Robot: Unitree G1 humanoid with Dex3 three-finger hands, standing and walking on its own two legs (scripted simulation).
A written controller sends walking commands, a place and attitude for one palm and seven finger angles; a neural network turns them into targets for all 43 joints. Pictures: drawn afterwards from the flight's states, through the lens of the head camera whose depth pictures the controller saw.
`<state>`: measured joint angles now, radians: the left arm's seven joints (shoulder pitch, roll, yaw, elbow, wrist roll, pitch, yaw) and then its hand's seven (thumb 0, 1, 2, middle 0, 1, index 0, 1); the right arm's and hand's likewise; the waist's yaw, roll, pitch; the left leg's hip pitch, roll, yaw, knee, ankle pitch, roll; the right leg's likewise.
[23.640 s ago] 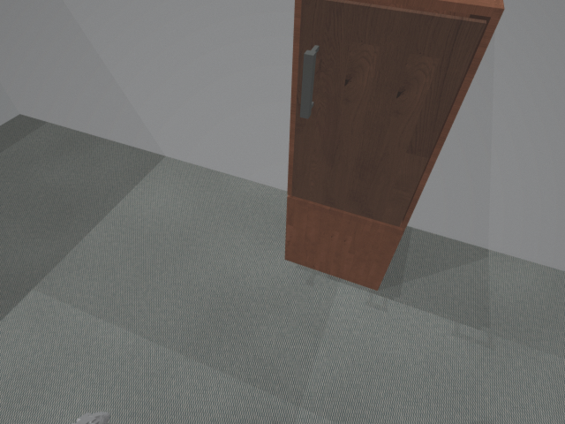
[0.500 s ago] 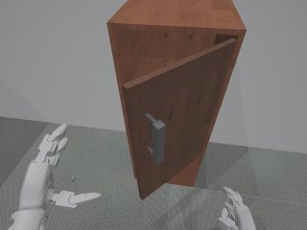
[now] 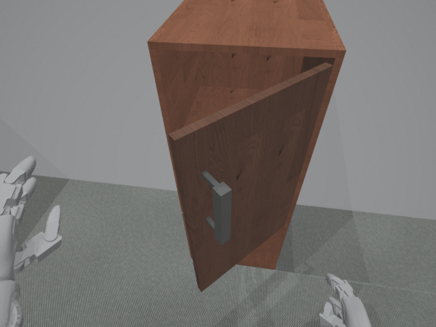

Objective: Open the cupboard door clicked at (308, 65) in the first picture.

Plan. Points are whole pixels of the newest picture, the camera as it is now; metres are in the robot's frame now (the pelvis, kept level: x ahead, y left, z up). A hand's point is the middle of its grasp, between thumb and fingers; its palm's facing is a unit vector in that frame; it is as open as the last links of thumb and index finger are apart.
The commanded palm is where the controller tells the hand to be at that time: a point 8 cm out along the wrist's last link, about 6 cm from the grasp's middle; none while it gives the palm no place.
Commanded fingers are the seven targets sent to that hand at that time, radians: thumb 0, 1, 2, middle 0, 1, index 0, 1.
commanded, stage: draw the hand back to the body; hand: left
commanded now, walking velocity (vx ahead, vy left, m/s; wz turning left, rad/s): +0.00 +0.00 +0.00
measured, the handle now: (215, 208) +0.31 +0.05 +0.07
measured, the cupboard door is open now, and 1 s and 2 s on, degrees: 46 46 46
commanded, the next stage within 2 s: step back with the hand held close in 0.34 s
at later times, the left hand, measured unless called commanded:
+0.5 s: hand (60, 236) +0.18 +0.25 +0.15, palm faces +0.45 -0.79 -0.41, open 7.4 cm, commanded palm +0.13 +0.29 +0.17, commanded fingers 0.00 0.90 0.90 -0.20 -0.30 -0.20 -0.30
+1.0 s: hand (24, 274) +0.13 +0.27 +0.15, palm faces +0.35 -0.78 -0.51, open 7.4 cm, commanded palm +0.07 +0.31 +0.17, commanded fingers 0.00 0.90 0.90 -0.20 -0.30 -0.20 -0.30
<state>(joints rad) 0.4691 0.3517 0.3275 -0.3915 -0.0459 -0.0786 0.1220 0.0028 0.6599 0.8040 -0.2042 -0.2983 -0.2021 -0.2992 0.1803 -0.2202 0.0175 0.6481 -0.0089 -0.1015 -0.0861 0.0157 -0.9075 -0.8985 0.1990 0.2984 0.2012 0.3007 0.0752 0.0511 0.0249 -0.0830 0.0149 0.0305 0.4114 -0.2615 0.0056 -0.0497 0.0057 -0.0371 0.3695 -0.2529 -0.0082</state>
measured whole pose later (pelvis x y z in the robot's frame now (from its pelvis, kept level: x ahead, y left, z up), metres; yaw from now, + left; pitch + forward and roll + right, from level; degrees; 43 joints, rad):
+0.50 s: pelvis -0.01 -0.01 +0.00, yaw +0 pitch -4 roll -1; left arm 0.46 0.34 0.32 -0.38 -0.05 -0.09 0.11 0.01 0.89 0.90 -0.21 -0.30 -0.21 -0.30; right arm 0.18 -0.22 0.01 0.65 0.00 -0.09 -0.08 0.02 -0.91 -0.90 0.20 0.30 0.20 0.30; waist 0.07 0.07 0.03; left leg -0.08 0.03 0.02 0.40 -0.25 -0.01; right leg -0.05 0.02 -0.05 0.35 -0.24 -0.02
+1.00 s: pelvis -0.08 +0.02 -0.01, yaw -1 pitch +0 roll -1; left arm 0.57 0.44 0.40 -0.52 -0.02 -0.16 0.14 0.01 0.88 0.90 -0.22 -0.30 -0.21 -0.30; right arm 0.19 -0.22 -0.01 0.54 0.01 -0.02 -0.09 0.01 -0.91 -0.90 0.20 0.30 0.20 0.30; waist 0.00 0.00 0.05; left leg -0.33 0.02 0.05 0.52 -0.19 0.03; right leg -0.30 0.00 -0.02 0.47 -0.17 0.01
